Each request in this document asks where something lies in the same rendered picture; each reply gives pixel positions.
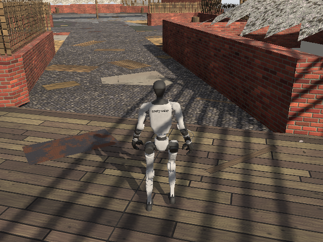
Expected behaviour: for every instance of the left robot forearm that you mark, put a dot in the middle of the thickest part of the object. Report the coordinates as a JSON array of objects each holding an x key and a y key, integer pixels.
[{"x": 136, "y": 134}]

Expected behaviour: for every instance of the robot right hand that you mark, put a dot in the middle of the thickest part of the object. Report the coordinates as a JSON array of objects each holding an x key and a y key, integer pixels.
[{"x": 189, "y": 147}]

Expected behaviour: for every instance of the left robot upper arm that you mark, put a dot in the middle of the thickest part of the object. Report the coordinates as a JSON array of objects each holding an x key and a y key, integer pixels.
[{"x": 141, "y": 117}]

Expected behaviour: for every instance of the robot left thigh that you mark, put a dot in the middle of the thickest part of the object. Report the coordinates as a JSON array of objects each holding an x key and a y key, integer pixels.
[{"x": 149, "y": 156}]

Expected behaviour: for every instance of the right robot upper arm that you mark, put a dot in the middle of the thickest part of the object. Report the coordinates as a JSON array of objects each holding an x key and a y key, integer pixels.
[{"x": 178, "y": 113}]

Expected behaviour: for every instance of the robot left hand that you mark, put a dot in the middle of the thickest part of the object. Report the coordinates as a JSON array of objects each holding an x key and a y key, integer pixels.
[{"x": 138, "y": 143}]

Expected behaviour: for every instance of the robot right shin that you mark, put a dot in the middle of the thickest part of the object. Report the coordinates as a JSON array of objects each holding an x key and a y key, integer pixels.
[{"x": 172, "y": 180}]

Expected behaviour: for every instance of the right robot forearm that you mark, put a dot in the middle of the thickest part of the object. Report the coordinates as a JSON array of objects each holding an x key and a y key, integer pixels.
[{"x": 185, "y": 135}]

